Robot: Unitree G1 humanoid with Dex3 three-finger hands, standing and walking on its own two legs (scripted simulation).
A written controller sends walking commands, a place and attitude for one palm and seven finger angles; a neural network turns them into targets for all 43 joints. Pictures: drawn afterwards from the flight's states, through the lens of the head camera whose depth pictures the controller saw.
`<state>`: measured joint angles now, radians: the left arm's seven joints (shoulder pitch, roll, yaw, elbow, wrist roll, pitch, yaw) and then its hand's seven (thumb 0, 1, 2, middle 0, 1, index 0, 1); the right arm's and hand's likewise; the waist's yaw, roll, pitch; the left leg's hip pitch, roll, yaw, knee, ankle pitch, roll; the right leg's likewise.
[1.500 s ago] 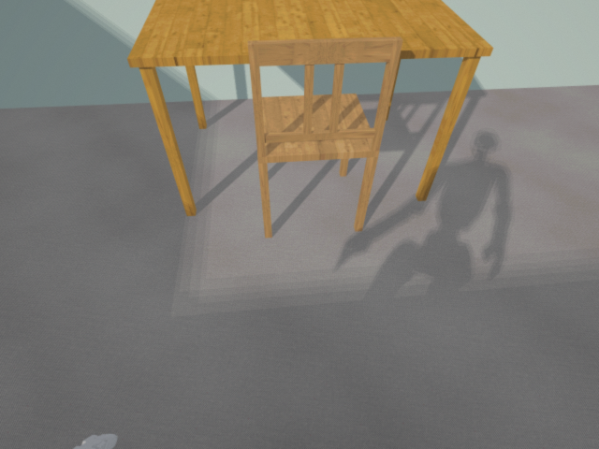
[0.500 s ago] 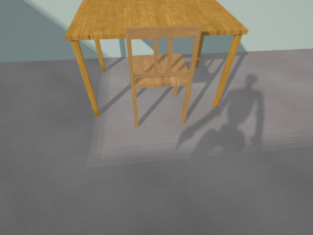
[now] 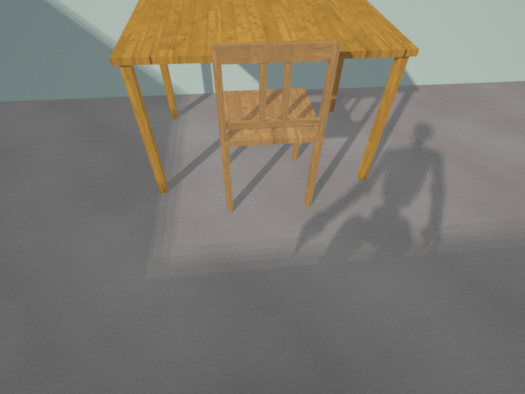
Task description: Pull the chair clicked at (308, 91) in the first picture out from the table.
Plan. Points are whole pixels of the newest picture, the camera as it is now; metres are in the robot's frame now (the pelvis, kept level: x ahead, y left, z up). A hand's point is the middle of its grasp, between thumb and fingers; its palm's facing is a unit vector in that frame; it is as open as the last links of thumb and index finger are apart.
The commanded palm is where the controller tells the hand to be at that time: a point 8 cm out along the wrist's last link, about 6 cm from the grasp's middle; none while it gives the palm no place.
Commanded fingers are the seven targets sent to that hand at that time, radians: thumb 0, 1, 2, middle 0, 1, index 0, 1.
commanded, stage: walk to a spot facing it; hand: left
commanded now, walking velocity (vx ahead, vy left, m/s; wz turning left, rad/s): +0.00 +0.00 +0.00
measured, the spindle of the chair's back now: (262, 93) +1.13 +0.06 -0.13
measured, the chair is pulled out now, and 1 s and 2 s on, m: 0.00 0.00 0.00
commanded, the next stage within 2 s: none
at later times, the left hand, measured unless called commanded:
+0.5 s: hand out of the picture +0.07 +0.15 -0.18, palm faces -0.08 -0.98 -0.20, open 7.4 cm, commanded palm none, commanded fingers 0.00 0.90 0.90 -0.20 -0.30 -0.20 -0.30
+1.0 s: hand (191, 281) +0.38 +0.18 -0.18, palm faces -0.40 -0.89 -0.23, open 7.4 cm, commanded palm none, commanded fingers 0.00 0.90 0.90 -0.20 -0.30 -0.20 -0.30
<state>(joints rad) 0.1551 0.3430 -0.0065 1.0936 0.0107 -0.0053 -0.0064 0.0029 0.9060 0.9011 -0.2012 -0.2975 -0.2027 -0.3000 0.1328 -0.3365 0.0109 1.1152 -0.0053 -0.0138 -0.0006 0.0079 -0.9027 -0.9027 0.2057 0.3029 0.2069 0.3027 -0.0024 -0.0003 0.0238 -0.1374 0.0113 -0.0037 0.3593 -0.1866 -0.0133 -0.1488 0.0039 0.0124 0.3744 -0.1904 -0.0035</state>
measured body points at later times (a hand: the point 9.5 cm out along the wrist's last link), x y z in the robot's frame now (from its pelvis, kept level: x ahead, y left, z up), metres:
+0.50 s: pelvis +0.06 -0.03 -0.01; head +0.07 -0.04 +0.44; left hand +0.07 +0.21 -0.16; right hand +0.04 -0.28 -0.17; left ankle +0.05 +0.10 -0.67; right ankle +0.03 -0.11 -0.75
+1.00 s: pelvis +0.25 +0.00 -0.01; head +0.27 +0.01 +0.44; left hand +0.40 +0.23 -0.16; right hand +0.21 -0.24 -0.14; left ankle +0.31 +0.10 -0.75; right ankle +0.18 -0.10 -0.66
